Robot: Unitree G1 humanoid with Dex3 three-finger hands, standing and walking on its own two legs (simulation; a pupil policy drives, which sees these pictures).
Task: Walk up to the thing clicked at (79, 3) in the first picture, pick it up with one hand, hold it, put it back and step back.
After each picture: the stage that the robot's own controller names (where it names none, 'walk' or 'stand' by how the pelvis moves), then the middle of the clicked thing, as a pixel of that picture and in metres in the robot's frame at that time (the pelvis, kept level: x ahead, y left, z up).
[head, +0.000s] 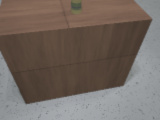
stand; (76, 3) +0.95 +0.06 +0.03
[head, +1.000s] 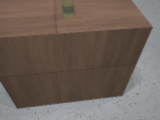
walk; (68, 6) +0.85 +0.13 +0.05
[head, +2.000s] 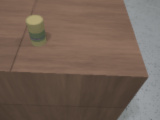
stand; (36, 31) +0.56 +0.24 +0.05
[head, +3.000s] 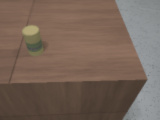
stand; (33, 41) +0.54 +0.22 +0.04
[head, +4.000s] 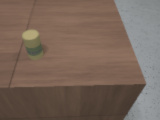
stand; (33, 45) +0.53 +0.22 +0.03
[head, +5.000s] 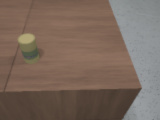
stand; (29, 49) +0.52 +0.23 +0.02
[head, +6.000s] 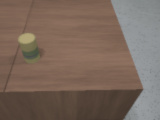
stand; (29, 48) +0.52 +0.23 +0.02
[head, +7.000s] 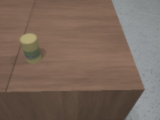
stand; (31, 49) +0.52 +0.23 +0.02
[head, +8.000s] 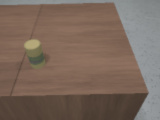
rise first; (35, 54) +0.51 +0.24 +0.03
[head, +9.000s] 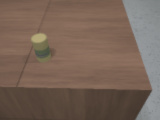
go down; (41, 48) +0.53 +0.23 +0.03
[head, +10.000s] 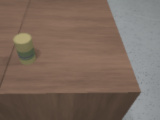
go down; (25, 49) +0.51 +0.22 +0.04
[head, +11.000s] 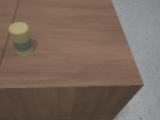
go down; (21, 39) +0.52 +0.21 +0.05
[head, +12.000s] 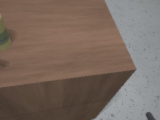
close in; out of the picture +0.51 +0.24 +0.08
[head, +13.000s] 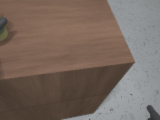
close; out of the picture +0.53 +0.24 +0.09
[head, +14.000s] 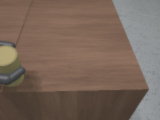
lift; (8, 67) +0.34 +0.23 +0.14
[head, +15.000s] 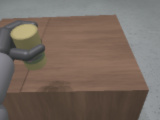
lift; (30, 48) +0.33 +0.16 +0.25
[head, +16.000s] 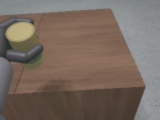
hold; (27, 47) +0.33 +0.15 +0.25
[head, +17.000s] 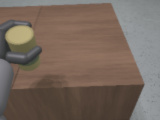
crouch; (25, 49) +0.34 +0.17 +0.22
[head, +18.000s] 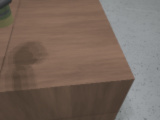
crouch; out of the picture +0.48 +0.23 +0.26
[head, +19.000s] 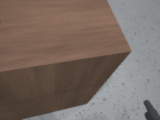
lower; out of the picture +0.54 +0.25 +0.10
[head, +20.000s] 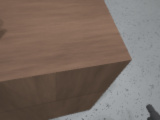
lower; out of the picture +0.52 +0.25 +0.09
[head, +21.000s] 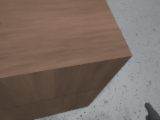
lower; out of the picture +0.54 +0.25 +0.10
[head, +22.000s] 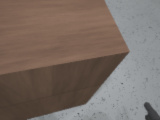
lower; out of the picture +0.55 +0.26 +0.11
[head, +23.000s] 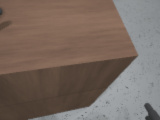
open; out of the picture +0.54 +0.24 +0.11
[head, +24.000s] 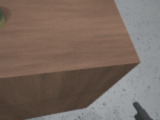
sink last; out of the picture +0.53 +0.23 +0.10
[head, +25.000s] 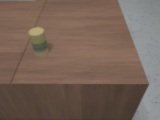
sink last; (39, 42) +0.56 +0.24 +0.07
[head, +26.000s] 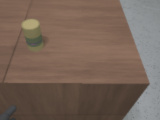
stand; (33, 35) +0.54 +0.22 +0.06
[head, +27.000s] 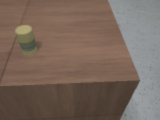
stand; (27, 40) +0.55 +0.24 +0.06
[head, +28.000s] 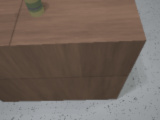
walk; (33, 1) +0.68 +0.24 +0.05
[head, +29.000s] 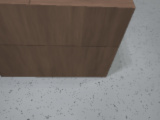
walk; out of the picture +0.95 +0.15 +0.05
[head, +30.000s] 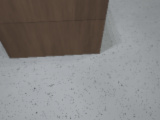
stand; out of the picture +1.27 +0.30 +0.05
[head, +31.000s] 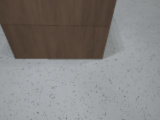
stand; out of the picture +1.31 +0.22 +0.04
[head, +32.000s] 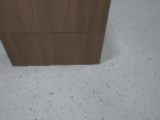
stand; out of the picture +1.30 +0.25 +0.03
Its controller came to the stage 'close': yes
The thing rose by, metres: 0.23
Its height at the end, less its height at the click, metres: +0.00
